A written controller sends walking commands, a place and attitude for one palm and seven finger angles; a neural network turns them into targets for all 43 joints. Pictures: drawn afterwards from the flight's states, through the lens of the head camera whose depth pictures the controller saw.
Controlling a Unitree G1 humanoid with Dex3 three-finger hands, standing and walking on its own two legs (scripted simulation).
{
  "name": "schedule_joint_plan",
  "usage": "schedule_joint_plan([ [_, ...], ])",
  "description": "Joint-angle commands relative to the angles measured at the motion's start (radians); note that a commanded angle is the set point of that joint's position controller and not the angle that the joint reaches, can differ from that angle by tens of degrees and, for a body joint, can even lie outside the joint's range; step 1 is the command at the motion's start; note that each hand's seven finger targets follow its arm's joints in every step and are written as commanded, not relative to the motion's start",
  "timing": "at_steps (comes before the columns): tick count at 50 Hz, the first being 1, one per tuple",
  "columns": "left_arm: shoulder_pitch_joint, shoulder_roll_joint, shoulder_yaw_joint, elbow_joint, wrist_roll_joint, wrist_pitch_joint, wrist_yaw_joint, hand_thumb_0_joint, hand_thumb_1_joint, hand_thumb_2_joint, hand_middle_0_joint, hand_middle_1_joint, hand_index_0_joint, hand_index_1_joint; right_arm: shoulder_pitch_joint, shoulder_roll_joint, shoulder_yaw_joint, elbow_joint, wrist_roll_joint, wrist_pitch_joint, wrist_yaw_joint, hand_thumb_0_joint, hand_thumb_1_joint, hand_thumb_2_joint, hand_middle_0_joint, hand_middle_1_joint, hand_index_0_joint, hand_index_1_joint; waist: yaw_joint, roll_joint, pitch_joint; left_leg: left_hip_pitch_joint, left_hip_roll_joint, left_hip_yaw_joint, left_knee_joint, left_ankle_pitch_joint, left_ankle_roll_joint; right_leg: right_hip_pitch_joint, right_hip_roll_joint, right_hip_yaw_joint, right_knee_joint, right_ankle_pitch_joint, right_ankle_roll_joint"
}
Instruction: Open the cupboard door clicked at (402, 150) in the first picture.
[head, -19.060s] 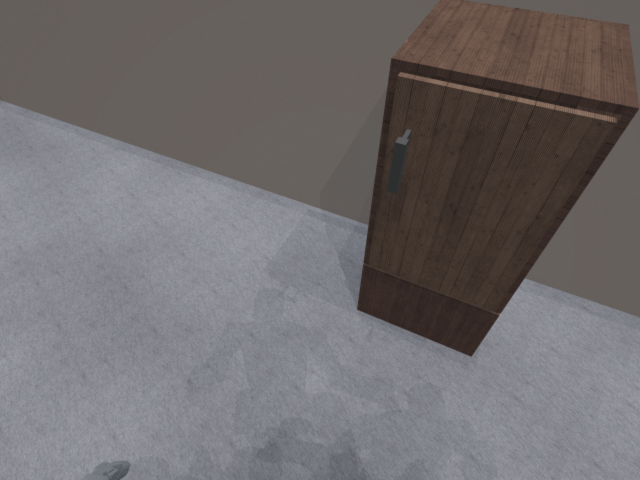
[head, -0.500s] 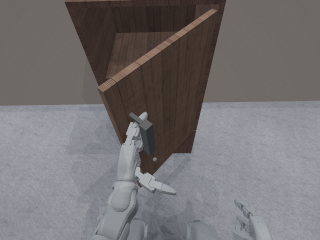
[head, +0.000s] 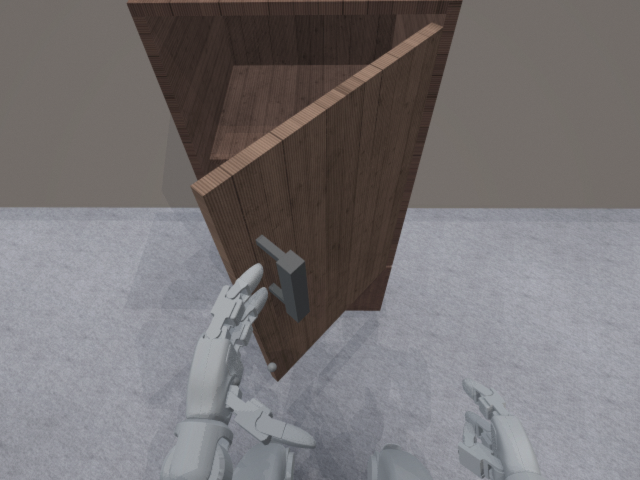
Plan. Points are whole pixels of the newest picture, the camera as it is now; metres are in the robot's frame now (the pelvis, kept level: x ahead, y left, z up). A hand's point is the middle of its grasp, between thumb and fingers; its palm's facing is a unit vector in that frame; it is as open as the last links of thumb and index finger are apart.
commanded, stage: slide the hand sideways off the handle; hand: left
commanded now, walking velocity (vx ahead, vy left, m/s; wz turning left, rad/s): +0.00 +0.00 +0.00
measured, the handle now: (282, 279) +0.35 +0.07 +0.05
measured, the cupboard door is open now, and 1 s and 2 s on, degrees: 48 48 48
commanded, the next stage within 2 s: draw the hand back to the body in 0.36 s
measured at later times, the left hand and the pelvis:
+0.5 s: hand (233, 394) +0.21 +0.11 +0.04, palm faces -0.02 -1.00 +0.00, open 16.3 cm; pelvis +0.00 -0.01 -0.01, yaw +1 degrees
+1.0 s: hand (133, 383) +0.20 +0.17 +0.13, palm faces +0.04 -0.99 -0.10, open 16.1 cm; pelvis +0.01 +0.01 +0.03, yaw +0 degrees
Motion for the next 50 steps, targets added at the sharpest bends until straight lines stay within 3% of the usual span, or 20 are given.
schedule_joint_plan([
  [1,0.015,0.042,0.085,-0.251,-0.024,-0.084,-0.022,0.0,-0.5,0.3,-0.15,-0.3,-0.15,-0.3,-0.027,-0.097,-0.045,-0.153,0.002,-0.054,-0.016,0.0,-0.9,-0.9,0.2,0.3,0.2,0.3,-0.005,-0.094,-0.235,0.082,-0.033,-0.017,-0.115,0.234,0.015,0.212,0.005,0.069,-0.167,0.332,0.017],
  [8,0.134,0.071,0.125,-0.311,-0.066,-0.088,-0.077,0.0,-0.5,0.3,-0.15,-0.3,-0.15,-0.3,-0.028,-0.098,-0.05,-0.165,0.008,-0.063,-0.026,0.0,-0.9,-0.9,0.2,0.3,0.2,0.3,-0.002,-0.073,-0.248,0.063,-0.032,-0.02,-0.09,0.253,0.015,0.218,0.007,0.077,-0.153,0.367,0.023],
  [15,0.141,0.091,0.118,-0.358,-0.084,-0.095,-0.138,0.0,-0.5,0.3,-0.15,-0.3,-0.15,-0.3,-0.021,-0.111,-0.052,-0.17,0.012,-0.076,-0.036,0.0,-0.9,-0.9,0.2,0.3,0.2,0.3,-0.028,-0.065,-0.225,0.034,-0.03,-0.027,-0.063,0.215,0.019,0.172,0.006,0.086,-0.154,0.312,0.027],
  [18,0.145,0.1,0.119,-0.386,-0.098,-0.093,-0.164,0.0,-0.5,0.3,-0.15,-0.3,-0.15,-0.3,-0.018,-0.115,-0.052,-0.173,0.014,-0.086,-0.041,0.0,-0.9,-0.9,0.2,0.3,0.2,0.3,-0.025,-0.037,-0.249,0.037,-0.03,-0.029,-0.055,0.224,0.02,0.163,0.008,0.078,-0.138,0.305,0.024],
  [20,0.163,0.1,0.13,-0.366,-0.109,-0.082,-0.167,0.0,-0.5,0.3,-0.15,-0.3,-0.15,-0.3,-0.014,-0.114,-0.052,-0.173,0.015,-0.088,-0.044,0.0,-0.9,-0.9,0.2,0.3,0.2,0.3,-0.026,-0.078,-0.234,0.02,-0.029,-0.031,-0.051,0.208,0.019,0.166,0.007,0.084,-0.149,0.288,0.028],
  [23,0.134,0.122,0.153,-0.379,-0.104,-0.071,-0.157,0.0,-0.5,0.3,-0.15,-0.3,-0.15,-0.3,-0.018,-0.116,-0.052,-0.174,0.014,-0.091,-0.047,0.0,-0.9,-0.9,0.2,0.3,0.2,0.3,-0.017,-0.061,-0.241,0.011,-0.03,-0.03,-0.046,0.202,0.019,0.162,0.006,0.09,-0.146,0.258,0.024],
  [27,0.197,0.204,0.24,-0.493,-0.124,-0.036,-0.141,0.0,-0.5,0.3,-0.15,-0.3,-0.15,-0.3,-0.013,-0.109,-0.051,-0.199,0.026,-0.079,-0.056,0.0,-0.9,-0.9,0.2,0.3,0.2,0.3,0.019,-0.011,-0.297,0.079,-0.033,-0.021,-0.104,0.243,0.021,0.266,0.012,0.092,-0.183,0.3,0.022],
  [29,0.225,0.188,0.243,-0.496,-0.138,-0.015,-0.145,0.0,-0.5,0.3,-0.15,-0.3,-0.15,-0.3,-0.007,-0.104,-0.049,-0.195,0.035,-0.075,-0.061,0.0,-0.9,-0.9,0.2,0.3,0.2,0.3,0.01,-0.041,-0.261,0.109,-0.031,-0.021,-0.132,0.25,0.02,0.285,0.013,0.083,-0.212,0.325,0.029],
  [32,0.213,0.164,0.215,-0.483,-0.156,0.017,-0.168,0.0,-0.5,0.3,-0.15,-0.3,-0.15,-0.3,-0.012,-0.113,-0.041,-0.197,0.042,-0.077,-0.069,0.0,-0.9,-0.9,0.2,0.3,0.2,0.3,-0.018,-0.06,-0.182,0.124,-0.029,-0.027,-0.162,0.212,0.023,0.272,0.016,0.079,-0.267,0.264,0.036],
  [34,0.232,0.182,0.242,-0.459,-0.166,0.03,-0.183,0.0,-0.5,0.3,-0.15,-0.3,-0.15,-0.3,-0.007,-0.118,-0.041,-0.189,0.043,-0.082,-0.075,0.0,-0.9,-0.9,0.2,0.3,0.2,0.3,-0.017,-0.086,-0.143,0.133,-0.028,-0.029,-0.182,0.188,0.02,0.27,0.014,0.079,-0.294,0.22,0.038],
  [37,0.226,0.212,0.274,-0.455,-0.181,0.049,-0.209,0.0,-0.5,0.3,-0.15,-0.3,-0.15,-0.3,-0.013,-0.125,-0.036,-0.191,0.045,-0.087,-0.08,0.0,-0.9,-0.9,0.2,0.3,0.2,0.3,-0.016,-0.074,-0.104,0.147,-0.027,-0.03,-0.206,0.169,0.022,0.278,0.014,0.081,-0.331,0.164,0.036],
  [41,0.248,0.234,0.321,-0.512,-0.21,0.052,-0.224,0.0,-0.5,0.3,-0.15,-0.3,-0.15,-0.3,-0.01,-0.123,-0.033,-0.196,0.051,-0.1,-0.082,0.0,-0.9,-0.9,0.2,0.3,0.2,0.3,0.004,-0.03,-0.121,0.213,-0.028,-0.028,-0.249,0.205,0.02,0.321,0.021,0.059,-0.338,0.212,0.031],
  [42,0.245,0.249,0.334,-0.523,-0.214,0.054,-0.224,0.0,-0.5,0.3,-0.15,-0.3,-0.15,-0.3,-0.018,-0.124,-0.031,-0.193,0.054,-0.102,-0.082,0.0,-0.9,-0.9,0.2,0.3,0.2,0.3,0.008,0.015,-0.116,0.224,-0.027,-0.029,-0.259,0.215,0.02,0.33,0.022,0.055,-0.338,0.218,0.026],
  [46,0.234,0.257,0.349,-0.567,-0.236,0.068,-0.24,0.0,-0.395,0.345,-0.154,-0.3,-0.154,-0.3,-0.012,-0.124,-0.025,-0.189,0.06,-0.116,-0.083,0.0,-0.9,-0.9,0.2,0.3,0.2,0.3,0.005,0.025,-0.099,0.283,-0.021,-0.038,-0.3,0.25,0.019,0.342,0.031,0.028,-0.348,0.269,0.026],
  [47,0.231,0.269,0.36,-0.565,-0.238,0.075,-0.243,0.0,-0.36,0.36,-0.155,-0.3,-0.155,-0.3,-0.013,-0.127,-0.026,-0.184,0.061,-0.12,-0.085,0.0,-0.9,-0.9,0.2,0.3,0.2,0.3,0.004,0.0,-0.102,0.289,-0.018,-0.041,-0.306,0.256,0.019,0.357,0.033,0.027,-0.355,0.271,0.026],
  [48,0.243,0.259,0.355,-0.578,-0.244,0.082,-0.251,0.0,-0.325,0.375,-0.156,-0.3,-0.156,-0.3,-0.016,-0.126,-0.026,-0.185,0.063,-0.126,-0.086,0.0,-0.9,-0.9,0.2,0.3,0.2,0.3,0.007,0.024,-0.102,0.31,-0.018,-0.041,-0.315,0.279,0.018,0.363,0.034,0.022,-0.353,0.301,0.026],
  [49,0.277,0.433,0.399,-0.608,-0.09,0.159,-0.135,0.0,-0.29,0.39,-0.158,-0.3,-0.158,-0.3,-0.01,-0.124,-0.034,-0.173,0.051,-0.104,-0.114,0.0,-0.9,-0.9,0.2,0.3,0.2,0.3,0.057,0.027,-0.131,0.355,0.002,-0.019,-0.371,0.305,0.026,0.413,0.0,0.079,-0.417,0.317,0.014],
  [50,0.295,0.346,0.356,-0.626,-0.076,0.204,-0.086,0.0,-0.255,0.405,-0.159,-0.3,-0.159,-0.3,-0.009,-0.107,-0.022,-0.181,0.048,-0.098,-0.122,0.0,-0.9,-0.9,0.2,0.3,0.2,0.3,0.029,0.029,-0.089,0.383,-0.005,-0.015,-0.388,0.31,0.028,0.409,-0.003,0.065,-0.44,0.321,0.019],
])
